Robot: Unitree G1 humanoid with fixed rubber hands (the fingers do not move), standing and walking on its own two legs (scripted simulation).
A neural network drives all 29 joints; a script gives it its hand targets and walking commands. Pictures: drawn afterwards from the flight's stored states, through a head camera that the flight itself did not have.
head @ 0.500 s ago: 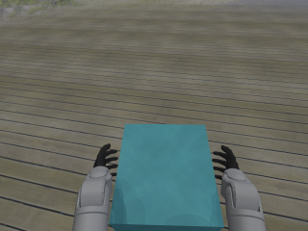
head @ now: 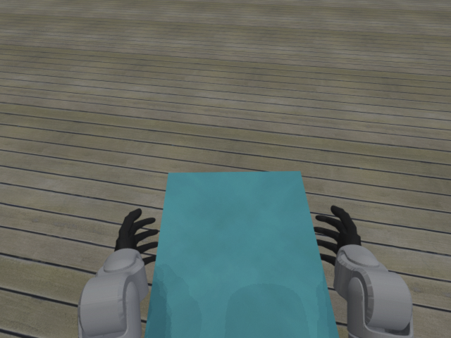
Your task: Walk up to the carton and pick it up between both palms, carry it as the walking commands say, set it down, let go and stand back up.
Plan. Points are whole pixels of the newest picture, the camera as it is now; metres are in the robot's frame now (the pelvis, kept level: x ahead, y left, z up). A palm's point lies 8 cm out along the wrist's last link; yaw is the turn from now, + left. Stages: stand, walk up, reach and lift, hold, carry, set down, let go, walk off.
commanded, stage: carry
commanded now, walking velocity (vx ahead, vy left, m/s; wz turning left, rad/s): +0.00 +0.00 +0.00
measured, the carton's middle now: (236, 259) +0.30 +0.01 +0.01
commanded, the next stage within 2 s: none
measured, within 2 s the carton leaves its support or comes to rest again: neither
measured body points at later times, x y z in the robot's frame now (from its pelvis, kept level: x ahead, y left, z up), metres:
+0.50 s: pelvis +0.15 +0.00 +0.02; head +0.12 +0.00 +0.47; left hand +0.40 +0.17 +0.11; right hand +0.41 -0.17 +0.11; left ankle +0.04 +0.09 -0.71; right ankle +0.05 -0.11 -0.71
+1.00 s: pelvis +0.22 +0.02 +0.00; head +0.22 +0.02 +0.45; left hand +0.48 +0.19 +0.09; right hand +0.49 -0.15 +0.08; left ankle +0.17 +0.09 -0.73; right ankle +0.14 -0.10 -0.72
